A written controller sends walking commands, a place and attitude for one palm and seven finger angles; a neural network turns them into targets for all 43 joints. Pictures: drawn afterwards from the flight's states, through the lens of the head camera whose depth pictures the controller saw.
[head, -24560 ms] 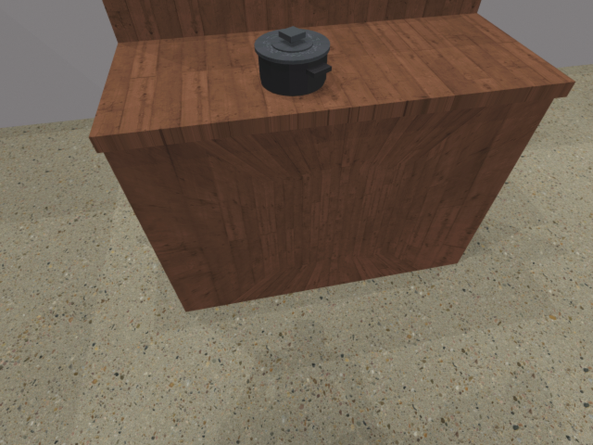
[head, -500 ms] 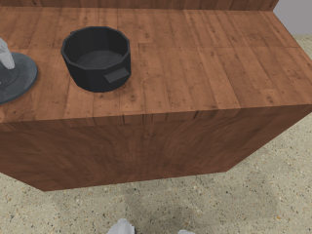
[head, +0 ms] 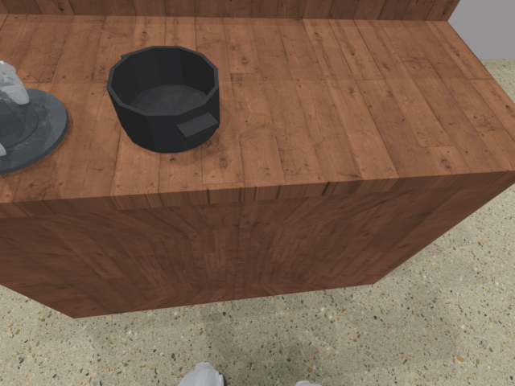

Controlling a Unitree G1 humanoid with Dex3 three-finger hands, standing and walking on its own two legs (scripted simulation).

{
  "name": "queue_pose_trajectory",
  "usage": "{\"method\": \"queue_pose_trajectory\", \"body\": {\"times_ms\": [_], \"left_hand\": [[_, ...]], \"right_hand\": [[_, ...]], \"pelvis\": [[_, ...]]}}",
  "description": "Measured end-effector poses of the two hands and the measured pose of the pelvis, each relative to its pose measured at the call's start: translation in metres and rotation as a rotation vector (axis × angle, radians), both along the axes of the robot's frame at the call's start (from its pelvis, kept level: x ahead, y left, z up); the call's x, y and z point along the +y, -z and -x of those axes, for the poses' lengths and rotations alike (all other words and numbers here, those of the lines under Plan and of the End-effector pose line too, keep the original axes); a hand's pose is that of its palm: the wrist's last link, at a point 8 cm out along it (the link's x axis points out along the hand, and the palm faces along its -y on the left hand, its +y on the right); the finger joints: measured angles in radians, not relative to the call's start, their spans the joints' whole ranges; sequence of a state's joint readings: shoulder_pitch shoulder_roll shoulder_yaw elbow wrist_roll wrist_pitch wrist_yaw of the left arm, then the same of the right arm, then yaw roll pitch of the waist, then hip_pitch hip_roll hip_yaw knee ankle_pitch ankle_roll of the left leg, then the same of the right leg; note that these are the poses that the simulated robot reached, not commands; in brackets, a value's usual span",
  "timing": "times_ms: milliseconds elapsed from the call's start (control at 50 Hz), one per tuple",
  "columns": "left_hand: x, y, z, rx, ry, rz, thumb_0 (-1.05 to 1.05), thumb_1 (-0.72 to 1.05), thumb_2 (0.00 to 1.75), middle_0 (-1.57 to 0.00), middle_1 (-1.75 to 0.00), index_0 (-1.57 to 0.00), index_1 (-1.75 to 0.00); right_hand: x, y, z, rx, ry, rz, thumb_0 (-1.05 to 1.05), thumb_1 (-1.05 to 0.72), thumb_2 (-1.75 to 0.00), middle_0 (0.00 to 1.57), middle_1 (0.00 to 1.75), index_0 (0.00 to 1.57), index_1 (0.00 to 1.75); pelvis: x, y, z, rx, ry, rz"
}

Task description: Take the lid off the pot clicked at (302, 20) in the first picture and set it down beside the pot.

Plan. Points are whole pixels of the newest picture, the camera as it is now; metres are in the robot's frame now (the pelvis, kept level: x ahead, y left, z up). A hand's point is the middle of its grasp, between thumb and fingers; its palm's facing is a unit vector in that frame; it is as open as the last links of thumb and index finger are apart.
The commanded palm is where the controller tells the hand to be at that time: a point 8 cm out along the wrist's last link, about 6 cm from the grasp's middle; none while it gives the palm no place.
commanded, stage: raise the empty hand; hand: left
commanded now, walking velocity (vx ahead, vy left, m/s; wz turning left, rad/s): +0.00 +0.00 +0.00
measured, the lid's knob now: out of the picture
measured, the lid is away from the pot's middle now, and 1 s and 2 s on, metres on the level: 0.24 0.24 0.24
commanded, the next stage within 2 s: draw the hand back to the body in 1.32 s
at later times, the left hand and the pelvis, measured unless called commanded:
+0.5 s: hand out of the picture +0.47 +0.36 +0.18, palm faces -0.34 -0.12 -0.93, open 11.1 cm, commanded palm +0.49 +0.35 +0.24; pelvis +0.00 +0.01 +0.01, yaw +0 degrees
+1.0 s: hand out of the picture +0.47 +0.36 +0.23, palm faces -0.28 -0.11 -0.95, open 11.1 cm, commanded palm +0.48 +0.35 +0.30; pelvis +0.01 +0.01 +0.01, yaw +1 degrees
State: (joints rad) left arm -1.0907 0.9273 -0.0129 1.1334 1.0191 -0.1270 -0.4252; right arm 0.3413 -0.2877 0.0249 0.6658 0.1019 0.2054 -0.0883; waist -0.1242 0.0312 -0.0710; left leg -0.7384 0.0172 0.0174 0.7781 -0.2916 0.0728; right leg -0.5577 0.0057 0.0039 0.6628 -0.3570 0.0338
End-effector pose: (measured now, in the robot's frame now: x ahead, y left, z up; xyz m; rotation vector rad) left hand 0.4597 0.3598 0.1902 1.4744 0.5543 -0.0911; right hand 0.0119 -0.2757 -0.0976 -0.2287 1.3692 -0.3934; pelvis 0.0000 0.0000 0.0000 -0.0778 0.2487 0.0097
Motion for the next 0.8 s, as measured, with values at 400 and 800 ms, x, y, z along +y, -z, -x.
{"method": "queue_pose_trajectory", "body": {"times_ms": [400, 800], "left_hand": [[-0.002, -0.033, -0.004, -0.038, -0.008, -0.007, 0.0, -0.09, 0.82, -0.44, -0.7, -0.44, -0.7], [0.007, -0.073, -0.007, -0.078, -0.051, -0.012, 0.0, -0.09, 0.82, -0.44, -0.7, -0.44, -0.7]], "right_hand": [[0.006, -0.004, -0.005, -0.03, -0.012, -0.005, 0.01, -0.9, -0.9, 0.21, 0.3, 0.21, 0.3], [0.009, -0.008, -0.008, -0.031, -0.011, -0.02, 0.01, -0.9, -0.9, 0.21, 0.3, 0.21, 0.3]], "pelvis": [[0.006, -0.005, -0.001, -0.021, -0.004, -0.002], [0.008, -0.01, -0.007, -0.033, -0.007, -0.006]]}}
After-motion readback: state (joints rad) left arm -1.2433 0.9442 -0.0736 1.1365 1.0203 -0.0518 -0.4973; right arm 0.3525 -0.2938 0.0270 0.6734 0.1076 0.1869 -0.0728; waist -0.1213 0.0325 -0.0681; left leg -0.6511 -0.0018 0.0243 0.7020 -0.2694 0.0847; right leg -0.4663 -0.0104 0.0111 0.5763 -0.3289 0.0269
